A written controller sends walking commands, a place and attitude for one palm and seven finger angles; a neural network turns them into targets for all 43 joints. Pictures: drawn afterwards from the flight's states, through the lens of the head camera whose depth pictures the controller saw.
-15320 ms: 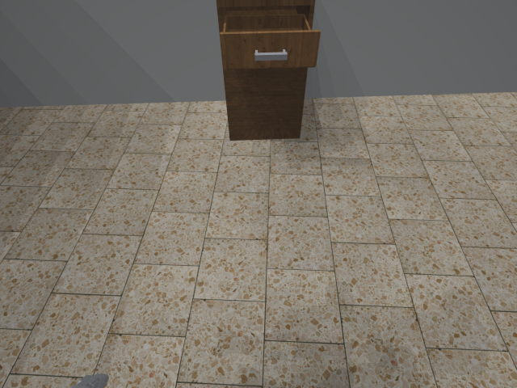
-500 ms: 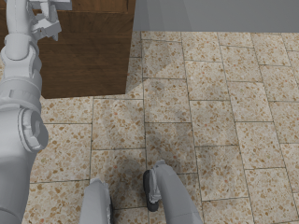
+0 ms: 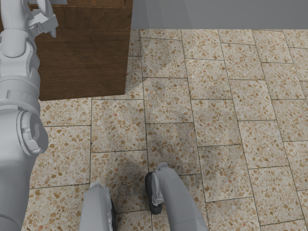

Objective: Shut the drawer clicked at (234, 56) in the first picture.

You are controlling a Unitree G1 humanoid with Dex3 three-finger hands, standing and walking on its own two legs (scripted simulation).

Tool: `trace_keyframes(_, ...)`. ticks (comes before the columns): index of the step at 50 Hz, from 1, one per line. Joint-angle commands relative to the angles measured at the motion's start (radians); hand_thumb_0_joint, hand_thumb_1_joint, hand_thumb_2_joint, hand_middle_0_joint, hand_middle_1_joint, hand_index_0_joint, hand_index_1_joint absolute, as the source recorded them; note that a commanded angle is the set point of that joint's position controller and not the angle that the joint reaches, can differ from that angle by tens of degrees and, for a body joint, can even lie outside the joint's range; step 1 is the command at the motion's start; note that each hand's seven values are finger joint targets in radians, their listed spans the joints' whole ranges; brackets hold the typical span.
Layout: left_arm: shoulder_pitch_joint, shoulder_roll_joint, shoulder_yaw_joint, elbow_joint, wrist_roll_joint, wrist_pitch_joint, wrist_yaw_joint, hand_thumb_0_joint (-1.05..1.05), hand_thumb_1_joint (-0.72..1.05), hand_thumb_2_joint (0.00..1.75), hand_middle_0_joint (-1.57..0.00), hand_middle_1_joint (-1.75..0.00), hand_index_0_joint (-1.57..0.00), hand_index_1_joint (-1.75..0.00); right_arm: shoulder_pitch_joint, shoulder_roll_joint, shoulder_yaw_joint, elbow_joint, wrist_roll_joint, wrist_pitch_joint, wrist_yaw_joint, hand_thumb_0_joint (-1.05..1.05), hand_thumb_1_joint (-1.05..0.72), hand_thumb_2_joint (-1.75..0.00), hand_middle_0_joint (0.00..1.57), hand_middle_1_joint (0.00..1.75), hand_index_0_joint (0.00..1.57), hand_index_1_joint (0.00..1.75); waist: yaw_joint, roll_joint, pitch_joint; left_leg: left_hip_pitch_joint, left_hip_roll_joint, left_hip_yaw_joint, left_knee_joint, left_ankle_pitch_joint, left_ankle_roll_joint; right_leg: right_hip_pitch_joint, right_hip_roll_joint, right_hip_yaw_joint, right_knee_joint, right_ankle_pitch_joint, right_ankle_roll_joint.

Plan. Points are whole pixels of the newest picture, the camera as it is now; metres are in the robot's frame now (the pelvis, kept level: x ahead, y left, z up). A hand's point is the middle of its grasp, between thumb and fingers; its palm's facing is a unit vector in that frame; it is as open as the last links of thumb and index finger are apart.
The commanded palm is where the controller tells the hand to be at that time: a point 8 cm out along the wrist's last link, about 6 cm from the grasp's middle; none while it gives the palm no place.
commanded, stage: pull the fist back off the drawer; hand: left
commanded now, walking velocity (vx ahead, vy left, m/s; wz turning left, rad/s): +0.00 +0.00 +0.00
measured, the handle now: out of the picture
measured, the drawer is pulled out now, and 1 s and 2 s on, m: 0.00 0.00 0.00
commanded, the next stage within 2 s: draw the hand back to the body in 0.28 s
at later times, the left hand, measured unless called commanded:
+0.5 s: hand (48, 23) +0.57 +0.13 +0.07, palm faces -0.03 -1.00 -0.05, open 3.3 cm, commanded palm +0.51 +0.18 +0.09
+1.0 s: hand out of the picture +0.40 +0.18 +0.18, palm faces +0.06 -0.98 -0.21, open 3.3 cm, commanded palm +0.36 +0.23 +0.20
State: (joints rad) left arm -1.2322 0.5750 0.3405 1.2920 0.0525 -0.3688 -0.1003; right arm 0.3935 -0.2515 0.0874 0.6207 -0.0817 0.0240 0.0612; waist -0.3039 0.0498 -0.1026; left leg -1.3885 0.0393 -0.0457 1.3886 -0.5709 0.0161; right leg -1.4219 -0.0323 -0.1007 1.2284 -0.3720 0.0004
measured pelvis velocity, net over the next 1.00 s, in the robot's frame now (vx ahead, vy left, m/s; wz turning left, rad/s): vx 0.08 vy -0.01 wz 0.03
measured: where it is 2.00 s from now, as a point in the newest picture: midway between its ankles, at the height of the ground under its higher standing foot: (132, 213)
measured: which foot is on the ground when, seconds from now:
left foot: down 0.00-1.00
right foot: down 0.00-1.00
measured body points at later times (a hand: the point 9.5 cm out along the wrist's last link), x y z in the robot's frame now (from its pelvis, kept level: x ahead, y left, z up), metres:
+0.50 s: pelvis +0.05 +0.00 +0.03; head +0.22 +0.01 +0.45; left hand +0.56 +0.19 +0.08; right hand +0.08 -0.26 -0.08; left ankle +0.02 +0.11 -0.59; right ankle +0.10 -0.13 -0.59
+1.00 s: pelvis +0.08 -0.01 +0.11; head +0.13 -0.01 +0.56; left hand +0.39 +0.23 +0.19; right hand +0.25 -0.25 +0.02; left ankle +0.02 +0.11 -0.59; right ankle +0.10 -0.13 -0.59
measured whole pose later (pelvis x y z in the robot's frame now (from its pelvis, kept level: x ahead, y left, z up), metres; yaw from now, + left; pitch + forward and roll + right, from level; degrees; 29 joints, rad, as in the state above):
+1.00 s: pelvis +0.08 -0.01 +0.11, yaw +2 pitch +10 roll -1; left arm -0.07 0.28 0.12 0.21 -0.09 -0.18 -0.05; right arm 0.22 -0.25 0.01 0.50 0.04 0.04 -0.04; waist -0.03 0.04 -0.09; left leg -0.48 0.02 0.01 0.78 -0.47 0.00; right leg -0.58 -0.03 -0.06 0.75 -0.34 0.01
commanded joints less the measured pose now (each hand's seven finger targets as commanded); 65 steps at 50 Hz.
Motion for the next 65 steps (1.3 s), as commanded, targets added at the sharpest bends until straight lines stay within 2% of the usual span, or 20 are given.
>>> trace_keyframes(1, -0.466, 0.171, 0.039, -0.269, -0.031, -0.081, 0.01, 0.0, 0.9, 0.9, -1.4, -1.6, -1.4, -1.6, 0.207, -0.21, -0.076, -0.034, 0.007, 0.006, -0.006, 0.0, -0.9, -0.9, 0.2, 0.3, 0.2, 0.3, -0.006, 0.198, -0.61, 0.384, -0.025, -0.049, -0.222, 0.212, 0.012, 0.406, 0.063, 0.046, -0.125, 0.03, -0.028)
trace_keyframes(4, -0.375, 0.151, 0.047, -0.319, -0.043, -0.096, 0.005, 0.0, 0.9, 0.9, -1.4, -1.6, -1.4, -1.6, 0.205, -0.203, -0.084, -0.052, 0.011, 0.011, -0.002, 0.0, -0.9, -0.9, 0.2, 0.3, 0.2, 0.3, 0.023, 0.179, -0.657, 0.413, -0.026, -0.036, -0.227, 0.28, 0.011, 0.471, 0.064, 0.052, -0.126, 0.087, -0.029)
trace_keyframes(7, -0.265, 0.134, 0.061, -0.34, -0.057, -0.103, 0.0, 0.0, 0.9, 0.9, -1.4, -1.6, -1.4, -1.6, 0.196, -0.196, -0.092, -0.059, 0.019, 0.024, 0.0, 0.0, -0.9, -0.9, 0.2, 0.3, 0.2, 0.3, 0.048, 0.137, -0.637, 0.418, -0.024, -0.021, -0.236, 0.328, 0.009, 0.525, 0.064, 0.057, -0.136, 0.14, -0.026)
trace_keyframes(9, -0.199, 0.099, 0.046, -0.406, -0.064, -0.116, -0.004, 0.0, 0.9, 0.9, -1.4, -1.6, -1.4, -1.6, 0.187, -0.191, -0.1, -0.076, 0.022, 0.028, 0.003, 0.0, -0.9, -0.9, 0.2, 0.3, 0.2, 0.3, 0.072, 0.156, -0.676, 0.463, -0.026, -0.016, -0.246, 0.384, 0.005, 0.556, 0.064, 0.056, -0.129, 0.199, -0.03)
trace_keyframes(12, -0.19, 0.064, 0.032, -0.396, -0.076, -0.119, 0.001, 0.0, 0.9, 0.9, -1.4, -1.6, -1.4, -1.6, 0.182, -0.186, -0.109, -0.062, 0.028, 0.04, -0.003, 0.0, -0.9, -0.9, 0.2, 0.3, 0.2, 0.3, 0.053, 0.096, -0.613, 0.446, -0.024, -0.008, -0.244, 0.389, 0.007, 0.56, 0.063, 0.058, -0.14, 0.224, -0.021)
trace_keyframes(19, -0.167, -0.007, -0.009, -0.417, -0.083, -0.17, 0.006, 0.0, 0.9, 0.9, -1.4, -1.6, -1.4, -1.6, 0.175, -0.177, -0.122, -0.049, 0.023, 0.048, -0.011, 0.0, -0.9, -0.9, 0.2, 0.3, 0.2, 0.3, 0.058, 0.122, -0.612, 0.53, -0.028, -0.005, -0.238, 0.506, -0.003, 0.549, 0.058, 0.056, -0.129, 0.309, -0.025)
trace_keyframes(20, -0.097, 0.026, 0.026, -0.454, -0.085, -0.173, 0.005, 0.0, 0.9, 0.9, -1.4, -1.6, -1.4, -1.6, 0.172, -0.179, -0.124, -0.064, 0.027, 0.054, -0.01, 0.0, -0.9, -0.9, 0.2, 0.3, 0.2, 0.3, 0.102, 0.148, -0.655, 0.569, -0.028, -0.006, -0.253, 0.554, -0.012, 0.583, 0.056, 0.055, -0.127, 0.327, -0.028)
trace_keyframes(22, 0.051, 0.017, 0.025, -0.583, -0.106, -0.164, -0.004, 0.0, 0.9, 0.9, -1.4, -1.6, -1.4, -1.6, 0.153, -0.172, -0.133, -0.107, 0.04, 0.062, -0.004, 0.0, -0.9, -0.9, 0.2, 0.3, 0.2, 0.3, 0.149, 0.158, -0.755, 0.655, -0.028, 0.005, -0.283, 0.663, -0.016, 0.695, 0.058, 0.062, -0.152, 0.415, -0.028)
trace_keyframes(24, 0.208, -0.017, -0.005, -0.718, -0.14, -0.131, -0.019, 0.0, 0.9, 0.9, -1.4, -1.6, -1.4, -1.6, 0.138, -0.165, -0.138, -0.141, 0.058, 0.064, -0.001, 0.0, -0.9, -0.9, 0.2, 0.3, 0.2, 0.3, 0.173, 0.126, -0.782, 0.703, -0.023, 0.011, -0.325, 0.746, -0.013, 0.798, 0.06, 0.063, -0.184, 0.501, -0.028)
trace_keyframes(25, 0.303, -0.034, -0.007, -0.757, -0.159, -0.105, -0.026, 0.0, 0.9, 0.9, -1.4, -1.6, -1.4, -1.6, 0.126, -0.159, -0.139, -0.159, 0.071, 0.065, -0.001, 0.0, -0.9, -0.9, 0.2, 0.3, 0.2, 0.3, 0.193, 0.104, -0.751, 0.684, -0.025, 0.019, -0.354, 0.741, -0.01, 0.845, 0.058, 0.063, -0.207, 0.523, -0.026)
trace_keyframes(28, 0.404, -0.066, -0.031, -0.877, -0.197, -0.047, -0.027, 0.0, 0.9, 0.9, -1.4, -1.6, -1.4, -1.6, 0.092, -0.154, -0.14, -0.179, 0.094, 0.061, -0.016, 0.0, -0.9, -0.9, 0.2, 0.3, 0.2, 0.3, 0.185, -0.015, -0.626, 0.63, -0.029, 0.041, -0.426, 0.623, 0.006, 0.945, 0.06, 0.064, -0.272, 0.524, -0.017)
trace_keyframes(36, 0.565, -0.178, -0.138, -1.023, -0.225, -0.054, -0.047, 0.0, 0.9, 0.9, -1.4, -1.6, -1.4, -1.6, 0.015, -0.14, -0.133, -0.165, 0.106, 0.001, -0.051, 0.0, -0.9, -0.9, 0.2, 0.3, 0.2, 0.3, 0.192, 0.033, -0.437, 0.775, -0.033, 0.054, -0.534, 0.576, 0.0, 0.96, 0.053, 0.053, -0.372, 0.449, -0.014)
trace_keyframes(39, 0.675, -0.182, -0.146, -1.058, -0.243, -0.026, -0.084, 0.0, 0.9, 0.9, -1.4, -1.6, -1.4, -1.6, -0.025, -0.139, -0.13, -0.191, 0.117, -0.012, -0.057, 0.0, -0.9, -0.9, 0.2, 0.3, 0.2, 0.3, 0.218, 0.049, -0.394, 0.81, -0.038, 0.059, -0.573, 0.574, 0.001, 1.006, 0.049, 0.049, -0.406, 0.446, -0.02)
trace_keyframes(41, 0.729, -0.163, -0.123, -1.077, -0.26, -0.003, -0.098, 0.0, 0.9, 0.9, -1.4, -1.6, -1.4, -1.6, -0.057, -0.137, -0.125, -0.2, 0.122, -0.019, -0.063, 0.0, -0.9, -0.9, 0.2, 0.3, 0.2, 0.3, 0.231, 0.008, -0.352, 0.812, -0.038, 0.058, -0.602, 0.547, -0.001, 1.042, 0.047, 0.045, -0.428, 0.44, -0.019)
trace_keyframes(44, 0.806, -0.142, -0.097, -1.178, -0.289, 0.021, -0.117, 0.0, 0.9, 0.9, -1.4, -1.6, -1.4, -1.6, -0.105, -0.131, -0.115, -0.24, 0.127, -0.042, -0.07, 0.0, -0.9, -0.9, 0.2, 0.3, 0.2, 0.3, 0.26, 0.013, -0.354, 0.848, -0.044, 0.056, -0.64, 0.546, 0.002, 1.11, 0.043, 0.046, -0.451, 0.451, -0.024)
trace_keyframes(45, 0.851, -0.052, -0.123, -1.264, -0.166, 0.071, -0.005, 0.0, 0.9, 0.9, -1.4, -1.6, -1.4, -1.6, -0.185, -0.115, -0.125, -0.253, 0.128, -0.021, -0.09, 0.0, -0.9, -0.9, 0.2, 0.3, 0.2, 0.3, 0.305, 0.015, -0.382, 0.919, -0.05, 0.064, -0.693, 0.566, 0.004, 1.175, 0.016, 0.077, -0.5, 0.405, -0.031)
trace_keyframes(47, 0.981, -0.151, -0.182, -1.334, -0.143, 0.145, 0.087, 0.0, 0.9, 0.9, -1.4, -1.6, -1.4, -1.6, -0.2, -0.099, -0.114, -0.272, 0.123, -0.02, -0.11, 0.0, -0.9, -0.9, 0.2, 0.3, 0.2, 0.3, 0.294, 0.014, -0.291, 0.971, -0.038, 0.063, -0.741, 0.558, 0.002, 1.171, 0.012, 0.064, -0.552, 0.382, -0.026)
trace_keyframes(50, 1.042, -0.143, -0.18, -1.389, -0.125, 0.206, 0.151, 0.0, 0.9, 0.9, -1.4, -1.6, -1.4, -1.6, -0.246, -0.099, -0.097, -0.265, 0.121, -0.016, -0.135, 0.0, -0.9, -0.9, 0.2, 0.3, 0.2, 0.3, 0.292, -0.064, -0.167, 0.996, -0.032, 0.057, -0.815, 0.487, 0.008, 1.205, 0.016, 0.055, -0.619, 0.338, -0.024)
trace_keyframes(56, 1.121, -0.139, -0.163, -1.536, -0.105, 0.254, 0.198, 0.0, 0.9, 0.9, -1.4, -1.6, -1.4, -1.6, -0.286, -0.081, -0.072, -0.233, 0.106, -0.053, -0.164, 0.0, -0.9, -0.9, 0.2, 0.3, 0.2, 0.3, 0.316, 0.002, -0.114, 1.15, -0.035, 0.057, -0.922, 0.512, 0.01, 1.297, 0.014, 0.049, -0.722, 0.341, -0.026)
trace_keyframes(65, 1.391, -0.13, -0.093, -1.716, -0.107, 0.271, 0.2, 0.0, 0.9, 0.9, -1.4, -1.6, -1.4, -1.6, -0.309, -0.072, -0.068, -0.196, 0.08, -0.114, -0.151, 0.0, -0.9, -0.9, 0.2, 0.3, 0.2, 0.3, 0.344, -0.039, -0.011, 1.236, -0.029, 0.06, -1.01, 0.603, 0.008, 1.394, 0.019, 0.043, -0.819, 0.411, -0.022)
